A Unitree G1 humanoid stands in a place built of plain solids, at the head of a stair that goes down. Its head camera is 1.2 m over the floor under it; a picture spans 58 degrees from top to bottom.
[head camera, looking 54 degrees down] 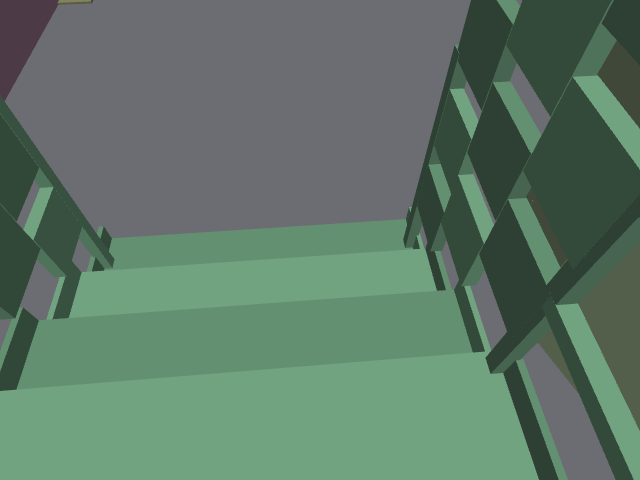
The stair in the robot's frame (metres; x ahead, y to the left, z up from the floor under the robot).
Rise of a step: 0.17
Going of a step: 0.30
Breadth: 1.50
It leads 5 degrees to the left of straight ahead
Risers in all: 4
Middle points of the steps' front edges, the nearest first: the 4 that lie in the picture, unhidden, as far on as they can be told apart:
0.42 0.22 0.00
0.72 0.24 -0.17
1.01 0.27 -0.34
1.31 0.29 -0.51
